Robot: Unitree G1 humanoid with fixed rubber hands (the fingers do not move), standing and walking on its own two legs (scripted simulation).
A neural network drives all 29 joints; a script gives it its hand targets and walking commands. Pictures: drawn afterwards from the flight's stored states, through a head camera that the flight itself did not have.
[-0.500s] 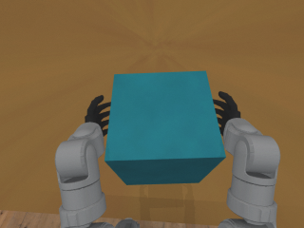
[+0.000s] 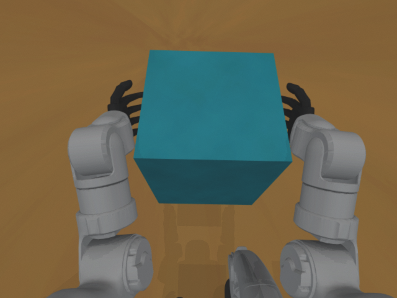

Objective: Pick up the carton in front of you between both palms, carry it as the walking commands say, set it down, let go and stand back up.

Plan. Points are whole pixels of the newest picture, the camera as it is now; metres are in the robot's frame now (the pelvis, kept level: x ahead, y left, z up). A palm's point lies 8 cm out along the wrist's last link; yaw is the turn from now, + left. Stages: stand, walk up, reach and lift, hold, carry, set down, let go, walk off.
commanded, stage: carry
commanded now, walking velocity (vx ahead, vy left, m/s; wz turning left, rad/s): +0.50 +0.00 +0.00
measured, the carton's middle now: (208, 138) +0.41 -0.02 +0.05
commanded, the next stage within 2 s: none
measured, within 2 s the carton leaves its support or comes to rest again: neither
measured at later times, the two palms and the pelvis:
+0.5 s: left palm out of the picture +0.73 +0.17 +0.22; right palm out of the picture +0.75 -0.13 +0.22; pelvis +0.36 -0.01 +0.04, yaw +1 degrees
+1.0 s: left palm out of the picture +1.03 +0.15 +0.24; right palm out of the picture +1.05 -0.15 +0.24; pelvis +0.65 -0.02 +0.09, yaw +1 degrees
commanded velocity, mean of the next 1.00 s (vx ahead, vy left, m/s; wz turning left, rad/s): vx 0.34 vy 0.00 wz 0.00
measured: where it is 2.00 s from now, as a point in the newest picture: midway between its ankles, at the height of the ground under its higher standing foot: (193, 152)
